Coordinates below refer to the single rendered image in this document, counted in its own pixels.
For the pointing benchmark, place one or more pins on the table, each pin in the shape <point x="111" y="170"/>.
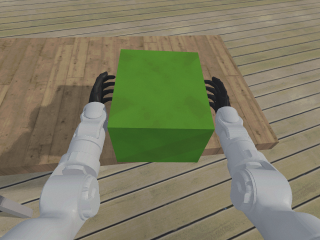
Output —
<point x="46" y="82"/>

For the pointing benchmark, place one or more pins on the right robot hand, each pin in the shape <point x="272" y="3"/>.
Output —
<point x="220" y="98"/>

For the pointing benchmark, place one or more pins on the carton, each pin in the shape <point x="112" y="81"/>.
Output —
<point x="160" y="110"/>

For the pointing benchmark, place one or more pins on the right robot upper arm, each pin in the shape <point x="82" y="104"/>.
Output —
<point x="264" y="196"/>

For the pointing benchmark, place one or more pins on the robot left forearm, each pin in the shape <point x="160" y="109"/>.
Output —
<point x="87" y="143"/>

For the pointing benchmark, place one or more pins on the left robot hand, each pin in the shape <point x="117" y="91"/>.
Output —
<point x="98" y="92"/>

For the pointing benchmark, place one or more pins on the robot right forearm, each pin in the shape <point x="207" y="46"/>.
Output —
<point x="238" y="147"/>

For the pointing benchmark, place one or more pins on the left robot upper arm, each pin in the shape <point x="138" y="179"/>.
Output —
<point x="67" y="201"/>

